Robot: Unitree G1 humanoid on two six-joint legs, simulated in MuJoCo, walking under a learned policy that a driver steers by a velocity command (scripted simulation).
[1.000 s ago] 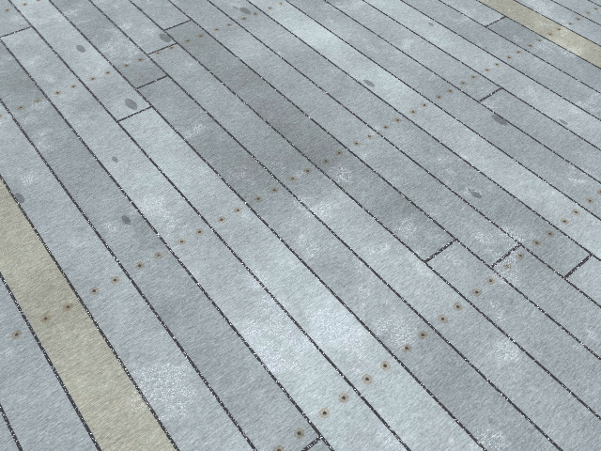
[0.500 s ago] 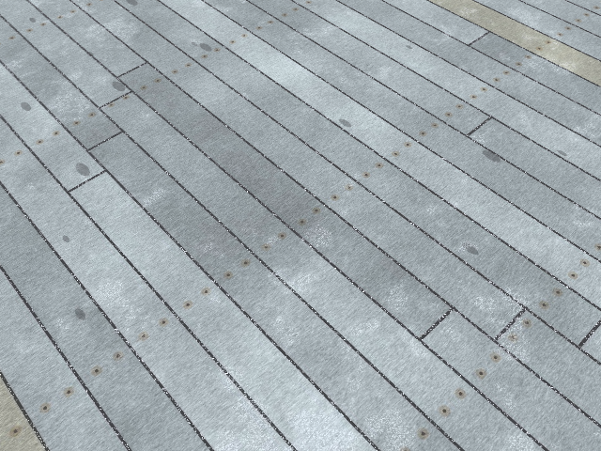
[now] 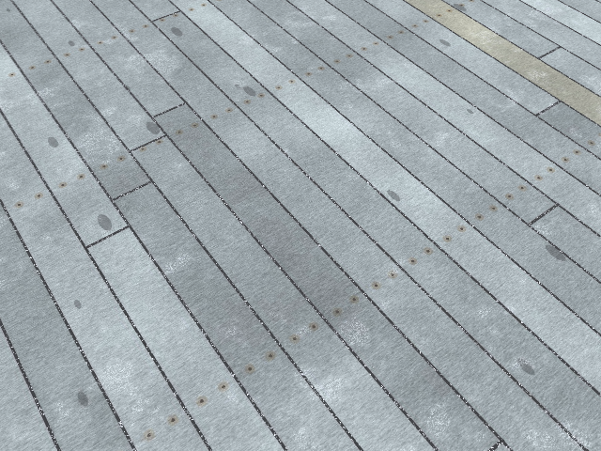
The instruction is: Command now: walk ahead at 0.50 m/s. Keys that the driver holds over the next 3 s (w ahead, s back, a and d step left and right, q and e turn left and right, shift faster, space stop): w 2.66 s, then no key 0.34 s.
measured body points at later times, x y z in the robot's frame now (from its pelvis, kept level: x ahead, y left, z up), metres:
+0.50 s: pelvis +0.26 +0.01 +0.01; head +0.29 +0.01 +0.46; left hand +0.45 +0.23 -0.11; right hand +0.19 -0.23 -0.13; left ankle +0.14 +0.09 -0.73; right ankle +0.42 -0.11 -0.70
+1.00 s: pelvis +0.53 -0.02 +0.02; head +0.56 -0.03 +0.46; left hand +0.47 +0.22 -0.13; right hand +0.69 -0.25 -0.11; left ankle +0.70 +0.12 -0.68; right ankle +0.44 -0.09 -0.73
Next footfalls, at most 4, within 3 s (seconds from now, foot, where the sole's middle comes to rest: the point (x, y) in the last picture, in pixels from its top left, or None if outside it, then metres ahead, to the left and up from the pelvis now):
0.02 left None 0.18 0.09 -0.76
0.58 right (372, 444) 0.48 -0.09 -0.76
1.12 left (296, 314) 0.78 0.09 -0.76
1.68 right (368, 222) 1.08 -0.09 -0.76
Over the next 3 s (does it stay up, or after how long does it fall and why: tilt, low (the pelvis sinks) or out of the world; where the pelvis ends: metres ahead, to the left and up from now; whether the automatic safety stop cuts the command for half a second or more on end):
stays up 1.56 -0.02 0.01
